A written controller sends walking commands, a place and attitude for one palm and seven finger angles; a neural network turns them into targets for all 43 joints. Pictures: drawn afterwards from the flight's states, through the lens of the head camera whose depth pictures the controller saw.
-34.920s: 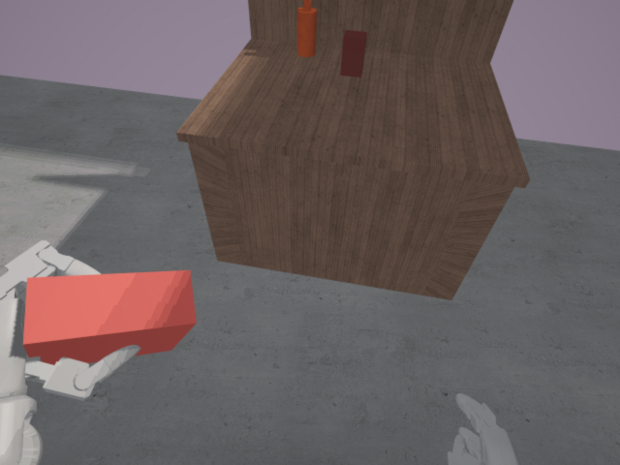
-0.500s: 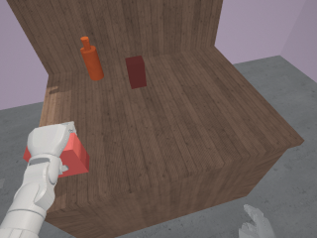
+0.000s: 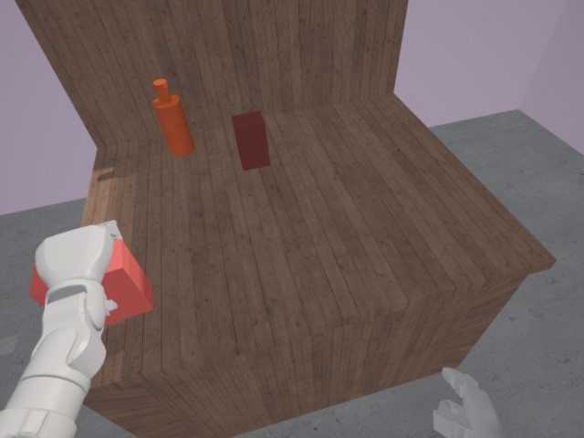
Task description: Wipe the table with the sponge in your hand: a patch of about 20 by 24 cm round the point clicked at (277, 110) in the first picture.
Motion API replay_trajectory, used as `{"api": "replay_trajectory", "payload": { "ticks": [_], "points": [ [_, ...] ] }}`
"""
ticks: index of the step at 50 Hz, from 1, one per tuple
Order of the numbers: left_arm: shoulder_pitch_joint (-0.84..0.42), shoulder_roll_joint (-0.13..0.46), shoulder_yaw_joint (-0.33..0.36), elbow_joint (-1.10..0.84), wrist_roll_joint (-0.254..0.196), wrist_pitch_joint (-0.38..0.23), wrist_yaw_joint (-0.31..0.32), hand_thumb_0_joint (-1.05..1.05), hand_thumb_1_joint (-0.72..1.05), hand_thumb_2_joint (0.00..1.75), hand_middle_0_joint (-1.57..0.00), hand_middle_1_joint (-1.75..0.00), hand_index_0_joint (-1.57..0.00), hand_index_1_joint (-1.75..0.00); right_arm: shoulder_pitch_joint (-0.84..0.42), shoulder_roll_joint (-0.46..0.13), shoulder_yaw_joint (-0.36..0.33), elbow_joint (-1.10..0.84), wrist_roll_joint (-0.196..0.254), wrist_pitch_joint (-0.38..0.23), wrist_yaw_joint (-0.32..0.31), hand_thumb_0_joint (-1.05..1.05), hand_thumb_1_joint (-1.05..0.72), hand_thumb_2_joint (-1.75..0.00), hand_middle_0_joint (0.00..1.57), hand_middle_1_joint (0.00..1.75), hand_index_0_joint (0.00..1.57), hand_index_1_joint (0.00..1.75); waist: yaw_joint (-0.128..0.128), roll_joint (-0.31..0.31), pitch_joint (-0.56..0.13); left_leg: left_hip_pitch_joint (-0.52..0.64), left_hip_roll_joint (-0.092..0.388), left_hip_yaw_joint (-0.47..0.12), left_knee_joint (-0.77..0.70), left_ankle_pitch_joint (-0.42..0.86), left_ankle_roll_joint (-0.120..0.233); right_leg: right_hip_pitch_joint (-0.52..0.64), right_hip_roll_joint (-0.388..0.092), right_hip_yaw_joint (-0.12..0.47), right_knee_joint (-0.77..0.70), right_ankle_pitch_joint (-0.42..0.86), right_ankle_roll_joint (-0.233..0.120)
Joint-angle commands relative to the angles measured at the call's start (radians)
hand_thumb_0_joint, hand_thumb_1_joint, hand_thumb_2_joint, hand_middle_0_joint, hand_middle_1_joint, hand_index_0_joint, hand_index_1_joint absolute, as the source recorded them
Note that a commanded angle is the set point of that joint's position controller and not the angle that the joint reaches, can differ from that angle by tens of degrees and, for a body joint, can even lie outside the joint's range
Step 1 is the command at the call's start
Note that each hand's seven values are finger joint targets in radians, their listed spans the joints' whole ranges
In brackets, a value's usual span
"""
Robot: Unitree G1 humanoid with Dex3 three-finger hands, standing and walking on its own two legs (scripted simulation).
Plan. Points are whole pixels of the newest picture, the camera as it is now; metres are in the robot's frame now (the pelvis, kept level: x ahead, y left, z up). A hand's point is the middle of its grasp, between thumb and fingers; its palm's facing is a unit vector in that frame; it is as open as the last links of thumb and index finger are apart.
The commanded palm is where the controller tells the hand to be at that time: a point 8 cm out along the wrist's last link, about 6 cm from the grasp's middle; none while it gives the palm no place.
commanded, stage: move the sponge above the wiping area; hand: left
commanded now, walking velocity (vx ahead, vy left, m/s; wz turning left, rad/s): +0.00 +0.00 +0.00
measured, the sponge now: (105, 295) +0.29 +0.34 +0.01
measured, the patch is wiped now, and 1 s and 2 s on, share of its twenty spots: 0.00 0.00 0.00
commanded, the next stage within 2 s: lower the sponge onto the table in 1.50 s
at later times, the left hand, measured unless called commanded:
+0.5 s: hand (84, 285) +0.28 +0.35 +0.05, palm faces -0.06 -0.02 -1.00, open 9.6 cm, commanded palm +0.26 +0.32 +0.10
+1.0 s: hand (104, 302) +0.28 +0.34 +0.01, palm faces -0.23 -0.10 -0.97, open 9.6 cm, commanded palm +0.27 +0.32 +0.10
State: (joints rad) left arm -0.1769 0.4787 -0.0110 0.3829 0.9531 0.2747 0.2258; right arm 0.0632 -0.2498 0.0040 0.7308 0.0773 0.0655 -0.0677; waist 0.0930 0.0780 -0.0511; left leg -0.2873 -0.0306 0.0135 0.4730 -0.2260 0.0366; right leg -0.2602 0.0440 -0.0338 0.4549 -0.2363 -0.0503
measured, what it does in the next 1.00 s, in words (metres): stands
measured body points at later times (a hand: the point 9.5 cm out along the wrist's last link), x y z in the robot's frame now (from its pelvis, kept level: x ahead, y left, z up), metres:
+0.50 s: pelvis +0.01 +0.00 +0.00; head +0.01 -0.04 +0.45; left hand +0.28 +0.35 +0.11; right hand +0.19 -0.25 -0.11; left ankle +0.01 +0.09 -0.74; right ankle +0.00 -0.09 -0.74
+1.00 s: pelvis +0.00 +0.01 +0.00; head +0.02 -0.01 +0.45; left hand +0.29 +0.34 +0.07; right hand +0.20 -0.22 -0.11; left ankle +0.01 +0.09 -0.74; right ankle +0.00 -0.09 -0.74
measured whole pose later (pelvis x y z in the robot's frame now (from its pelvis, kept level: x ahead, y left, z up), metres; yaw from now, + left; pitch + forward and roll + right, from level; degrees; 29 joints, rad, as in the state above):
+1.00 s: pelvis +0.00 +0.01 +0.00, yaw +1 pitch +3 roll -1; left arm -0.19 0.49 -0.07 0.48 0.93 0.32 0.03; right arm 0.10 -0.26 0.02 0.69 0.08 0.08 -0.06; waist 0.06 0.07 -0.04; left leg -0.31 -0.04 0.00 0.48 -0.23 0.06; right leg -0.26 0.03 -0.05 0.44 -0.23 -0.03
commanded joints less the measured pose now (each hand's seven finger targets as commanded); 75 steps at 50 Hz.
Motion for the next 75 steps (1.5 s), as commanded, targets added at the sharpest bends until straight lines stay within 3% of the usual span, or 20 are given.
{"api": "replay_trajectory", "payload": {
  "ticks": [1, 6, 11, 14, 17, 19, 23, 28, 33, 34, 38, 44, 48, 53, 54, 59, 64, 69, 74, 75],
  "points": [
    [-0.185, 0.143, -0.04, -0.018, -0.028, 0.126, -0.115, 0.0, 0.1, 1.3, -1.2, -1.6, -1.2, -1.6, -0.141, -0.156, -0.026, -0.171, 0.019, -0.02, -0.012, 0.0, -0.9, -0.9, 0.2, 0.3, 0.2, 0.3, -0.045, -0.127, -0.122, 0.047, -0.009, -0.066, -0.065, 0.122, 0.009, 0.077, -0.031, 0.084, -0.103, 0.154, -0.005],
    [-0.33, 0.22, -0.003, -0.185, 0.013, -0.075, -0.208, 0.0, 0.1, 1.3, -1.2, -1.6, -1.2, -1.6, -0.084, -0.146, -0.033, -0.189, -0.013, -0.047, -0.014, 0.0, -0.9, -0.9, 0.2, 0.3, 0.2, 0.3, -0.059, -0.057, -0.221, 0.123, -0.019, -0.078, -0.01, 0.166, 0.039, 0.069, -0.022, 0.09, -0.085, 0.211, -0.015],
    [-0.339, 0.423, 0.26, -0.352, 0.095, -0.28, -0.036, 0.0, 0.1, 1.3, -1.2, -1.6, -1.2, -1.6, -0.047, -0.126, -0.06, -0.162, -0.053, -0.08, -0.031, 0.0, -0.9, -0.9, 0.2, 0.3, 0.2, 0.3, 0.004, 0.113, -0.31, 0.172, -0.004, -0.09, 0.007, 0.266, 0.018, 0.063, -0.012, 0.124, -0.039, 0.233, -0.04],
    [-0.28, 0.47, 0.359, -0.286, 0.096, -0.219, 0.082, 0.0, 0.1, 1.3, -1.2, -1.6, -1.2, -1.6, -0.074, -0.142, -0.067, -0.142, -0.045, -0.068, -0.026, 0.0, -0.9, -0.9, 0.2, 0.3, 0.2, 0.3, 0.03, 0.089, -0.266, 0.114, -0.004, -0.088, -0.001, 0.265, -0.005, 0.062, -0.013, 0.157, -0.039, 0.25, -0.055],
    [-0.216, 0.306, 0.232, -0.156, 0.013, -0.074, 0.114, 0.0, 0.1, 1.3, -1.2, -1.6, -1.2, -1.6, -0.117, -0.142, -0.066, -0.136, -0.011, -0.062, -0.011, 0.0, -0.9, -0.9, 0.2, 0.3, 0.2, 0.3, 0.016, -0.032, -0.228, 0.063, 0.003, -0.059, -0.021, 0.207, -0.007, 0.084, -0.029, 0.131, -0.052, 0.238, -0.029],
    [-0.123, 0.295, 0.213, -0.057, -0.033, 0.033, 0.07, 0.0, 0.1, 1.3, -1.2, -1.6, -1.2, -1.6, -0.15, -0.161, -0.059, -0.129, 0.006, -0.05, -0.003, 0.0, -0.9, -0.9, 0.2, 0.3, 0.2, 0.3, 0.023, -0.079, -0.219, 0.05, -0.005, -0.055, -0.038, 0.194, -0.008, 0.125, -0.033, 0.136, -0.063, 0.239, -0.018],
    [-0.063, 0.171, 0.0, -0.053, -0.057, 0.131, -0.115, 0.0, 0.1, 1.3, -1.2, -1.6, -1.2, -1.6, -0.143, -0.17, -0.043, -0.175, 0.023, -0.029, 0.0, 0.0, -0.9, -0.9, 0.2, 0.3, 0.2, 0.3, -0.034, -0.138, -0.157, 0.038, -0.011, -0.06, -0.041, 0.181, 0.02, 0.133, -0.038, 0.105, -0.076, 0.276, 0.001],
    [-0.277, 0.234, 0.015, -0.241, -0.016, -0.091, -0.206, 0.0, 0.1, 1.3, -1.2, -1.6, -1.2, -1.6, -0.087, -0.149, -0.042, -0.188, -0.015, -0.066, -0.018, 0.0, -0.9, -0.9, 0.2, 0.3, 0.2, 0.3, -0.063, -0.064, -0.19, 0.121, -0.016, -0.076, -0.006, 0.166, 0.047, 0.052, -0.025, 0.097, -0.09, 0.221, -0.006],
    [-0.367, 0.416, 0.25, -0.393, 0.093, -0.286, -0.022, 0.0, 0.1, 1.3, -1.2, -1.6, -1.2, -1.6, -0.048, -0.128, -0.062, -0.151, -0.053, -0.098, -0.04, 0.0, -0.9, -0.9, 0.2, 0.3, 0.2, 0.3, -0.008, 0.158, -0.304, 0.206, 0.008, -0.102, 0.004, 0.295, 0.004, 0.021, -0.011, 0.103, -0.031, 0.217, -0.038],
    [-0.345, 0.45, 0.303, -0.395, 0.108, -0.284, 0.019, 0.0, 0.1, 1.3, -1.2, -1.6, -1.2, -1.6, -0.046, -0.131, -0.066, -0.143, -0.054, -0.096, -0.039, 0.0, -0.9, -0.9, 0.2, 0.3, 0.2, 0.3, 0.01, 0.192, -0.308, 0.2, 0.01, -0.109, 0.004, 0.31, -0.013, 0.013, -0.002, 0.115, -0.029, 0.214, -0.049],
    [-0.241, 0.287, 0.216, -0.141, 0.037, -0.115, 0.085, 0.0, 0.1, 1.3, -1.2, -1.6, -1.2, -1.6, -0.084, -0.138, -0.07, -0.127, -0.019, -0.071, -0.015, 0.0, -0.9, -0.9, 0.2, 0.3, 0.2, 0.3, 0.002, -0.018, -0.223, 0.093, 0.017, -0.083, -0.02, 0.226, -0.026, 0.01, -0.016, 0.078, -0.045, 0.181, -0.03],
    [-0.171, 0.155, -0.021, 0.015, -0.033, 0.122, -0.109, 0.0, 0.1, 1.3, -1.2, -1.6, -1.2, -1.6, -0.135, -0.167, -0.031, -0.171, 0.022, -0.022, -0.008, 0.0, -0.9, -0.9, 0.2, 0.3, 0.2, 0.3, -0.041, -0.128, -0.153, 0.047, -0.001, -0.077, -0.065, 0.14, 0.0, 0.066, -0.028, 0.074, -0.092, 0.157, -0.009],
    [-0.316, 0.204, -0.021, -0.165, 0.014, -0.021, -0.199, 0.0, 0.1, 1.3, -1.2, -1.6, -1.2, -1.6, -0.085, -0.156, -0.037, -0.196, -0.009, -0.039, -0.01, 0.0, -0.9, -0.9, 0.2, 0.3, 0.2, 0.3, -0.058, -0.067, -0.25, 0.141, -0.003, -0.094, -0.012, 0.206, 0.03, 0.049, -0.02, 0.054, -0.074, 0.204, -0.013],
    [-0.346, 0.357, 0.187, -0.404, 0.092, -0.266, -0.051, 0.0, 0.1, 1.3, -1.2, -1.6, -1.2, -1.6, -0.04, -0.126, -0.061, -0.174, -0.056, -0.083, -0.025, 0.0, -0.9, -0.9, 0.2, 0.3, 0.2, 0.3, -0.003, 0.148, -0.33, 0.249, 0.036, -0.151, 0.003, 0.361, -0.016, -0.01, -0.005, 0.068, -0.019, 0.194, -0.033],
    [-0.296, 0.427, 0.274, -0.412, 0.103, -0.263, -0.008, 0.0, 0.1, 1.3, -1.2, -1.6, -1.2, -1.6, -0.043, -0.136, -0.065, -0.171, -0.058, -0.082, -0.025, 0.0, -0.9, -0.9, 0.2, 0.3, 0.2, 0.3, 0.024, 0.179, -0.328, 0.233, 0.04, -0.159, -0.004, 0.384, -0.034, 0.002, 0.001, 0.08, -0.015, 0.198, -0.041],
    [-0.181, 0.267, 0.213, -0.165, 0.014, -0.048, 0.08, 0.0, 0.1, 1.3, -1.2, -1.6, -1.2, -1.6, -0.103, -0.147, -0.064, -0.144, -0.019, -0.05, 0.004, 0.0, -0.9, -0.9, 0.2, 0.3, 0.2, 0.3, 0.019, -0.02, -0.195, 0.102, 0.032, -0.109, -0.045, 0.241, -0.052, 0.003, -0.008, 0.063, -0.045, 0.148, -0.032],
    [-0.206, 0.151, -0.018, -0.036, -0.023, 0.141, -0.072, 0.0, 0.1, 1.3, -1.2, -1.6, -1.2, -1.6, -0.143, -0.167, -0.033, -0.167, 0.02, -0.018, -0.005, 0.0, -0.9, -0.9, 0.2, 0.3, 0.2, 0.3, -0.037, -0.111, -0.154, 0.073, 0.01, -0.089, -0.079, 0.145, -0.016, 0.047, -0.023, 0.062, -0.091, 0.12, -0.013],
    [-0.406, 0.273, 0.025, -0.208, 0.02, -0.052, -0.182, 0.0, 0.1, 1.3, -1.2, -1.6, -1.2, -1.6, -0.078, -0.157, -0.037, -0.178, -0.013, -0.045, -0.023, 0.0, -0.9, -0.9, 0.2, 0.3, 0.2, 0.3, -0.07, -0.023, -0.249, 0.157, -0.001, -0.101, -0.016, 0.182, 0.029, 0.046, -0.015, 0.069, -0.085, 0.177, -0.017],
    [-0.365, 0.383, 0.201, -0.352, 0.093, -0.253, -0.05, 0.0, 0.1, 1.3, -1.2, -1.6, -1.2, -1.6, -0.031, -0.134, -0.059, -0.158, -0.051, -0.082, -0.03, 0.0, -0.9, -0.9, 0.2, 0.3, 0.2, 0.3, -0.008, 0.171, -0.318, 0.241, 0.025, -0.141, 0.004, 0.342, -0.019, 0.0, -0.001, 0.078, -0.032, 0.206, -0.042],
    [-0.323, 0.311, 0.163, -0.328, 0.093, -0.242, -0.023, 0.0, 0.1, 1.3, -1.2, -1.6, -1.2, -1.6, -0.031, -0.122, -0.061, -0.161, -0.047, -0.08, -0.024, 0.0, -0.9, -0.9, 0.2, 0.3, 0.2, 0.3, -0.013, 0.165, -0.279, 0.214, 0.029, -0.131, 0.006, 0.357, -0.026, -0.012, -0.006, 0.058, -0.029, 0.208, -0.038]
  ]
}}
